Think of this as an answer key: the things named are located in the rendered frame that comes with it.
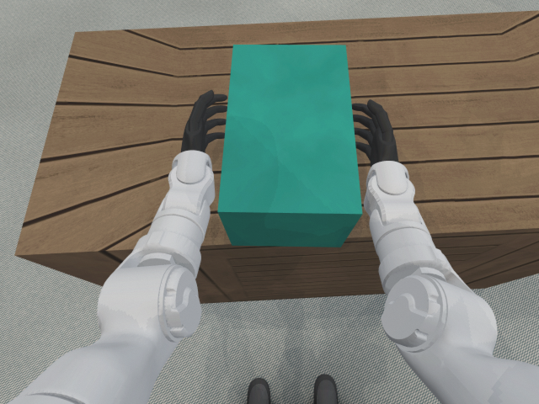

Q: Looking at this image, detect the robot left hand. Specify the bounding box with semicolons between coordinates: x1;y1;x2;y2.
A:
181;90;227;153

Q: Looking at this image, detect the robot left foot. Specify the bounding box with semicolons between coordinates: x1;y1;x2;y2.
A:
247;378;271;404

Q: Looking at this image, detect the robot foot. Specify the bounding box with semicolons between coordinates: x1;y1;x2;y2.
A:
314;374;338;404
247;378;271;404

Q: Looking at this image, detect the right robot forearm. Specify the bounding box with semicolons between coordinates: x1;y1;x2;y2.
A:
364;161;475;295

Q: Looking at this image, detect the robot right hand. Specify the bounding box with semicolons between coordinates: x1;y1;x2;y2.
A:
352;99;398;166

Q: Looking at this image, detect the robot right foot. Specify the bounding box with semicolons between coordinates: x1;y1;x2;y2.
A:
314;374;338;404

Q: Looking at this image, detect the carton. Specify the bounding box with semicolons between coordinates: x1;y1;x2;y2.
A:
217;45;362;247

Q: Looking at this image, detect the pedestal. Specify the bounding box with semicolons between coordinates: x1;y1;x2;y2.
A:
14;10;539;304

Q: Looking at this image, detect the right robot upper arm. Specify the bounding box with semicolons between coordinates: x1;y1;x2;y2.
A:
381;274;539;404

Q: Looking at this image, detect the left robot forearm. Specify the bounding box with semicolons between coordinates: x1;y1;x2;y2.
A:
97;150;215;331

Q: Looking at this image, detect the left robot upper arm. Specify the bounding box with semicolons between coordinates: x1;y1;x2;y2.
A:
7;264;202;404

